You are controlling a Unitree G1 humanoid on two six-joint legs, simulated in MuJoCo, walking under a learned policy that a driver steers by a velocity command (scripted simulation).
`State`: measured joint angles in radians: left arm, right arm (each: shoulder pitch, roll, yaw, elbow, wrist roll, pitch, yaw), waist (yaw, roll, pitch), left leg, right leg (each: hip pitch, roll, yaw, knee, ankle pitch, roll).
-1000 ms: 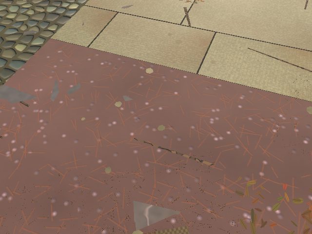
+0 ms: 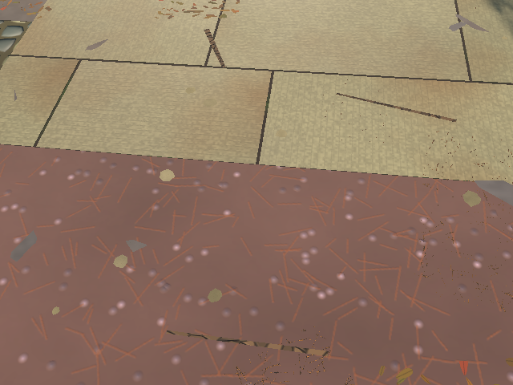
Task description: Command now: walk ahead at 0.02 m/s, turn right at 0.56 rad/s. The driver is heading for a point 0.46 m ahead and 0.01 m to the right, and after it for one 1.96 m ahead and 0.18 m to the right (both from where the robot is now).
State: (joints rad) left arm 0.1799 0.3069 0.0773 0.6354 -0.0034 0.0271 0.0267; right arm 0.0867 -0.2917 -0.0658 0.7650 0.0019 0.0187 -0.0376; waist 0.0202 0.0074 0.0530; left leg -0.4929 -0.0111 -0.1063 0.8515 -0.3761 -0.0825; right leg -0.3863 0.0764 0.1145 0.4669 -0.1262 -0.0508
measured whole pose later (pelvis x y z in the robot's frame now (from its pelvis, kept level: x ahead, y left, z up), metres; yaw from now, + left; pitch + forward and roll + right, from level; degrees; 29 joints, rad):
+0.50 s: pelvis +0.02 +0.03 +0.01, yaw -15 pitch +2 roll -1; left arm 0.20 0.29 0.06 0.64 -0.02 0.04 0.00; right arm 0.24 -0.27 -0.06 0.78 0.02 0.00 -0.02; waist -0.05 -0.01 0.01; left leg -0.20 0.06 0.05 0.42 -0.25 0.01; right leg -0.32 -0.01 0.01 0.67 -0.39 0.03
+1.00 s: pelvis +0.21 -0.02 -0.02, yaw -8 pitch +3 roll +0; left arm 0.41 0.30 0.07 0.79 -0.01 -0.05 0.02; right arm 0.06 -0.28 -0.03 0.69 0.02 -0.06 0.08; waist 0.07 0.01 0.04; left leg -0.58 0.00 0.05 0.57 -0.06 0.09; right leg 0.18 -0.02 -0.14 0.27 -0.46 0.02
